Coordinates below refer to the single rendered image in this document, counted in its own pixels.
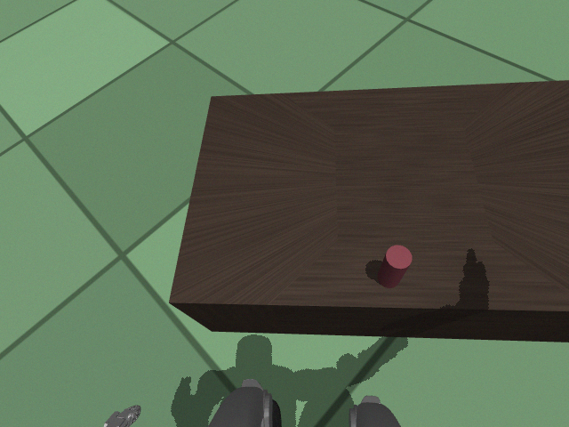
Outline left robot hand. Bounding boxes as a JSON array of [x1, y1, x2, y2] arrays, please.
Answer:
[[104, 405, 141, 427]]

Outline can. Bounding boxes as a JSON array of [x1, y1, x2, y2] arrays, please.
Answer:
[[377, 246, 413, 288]]

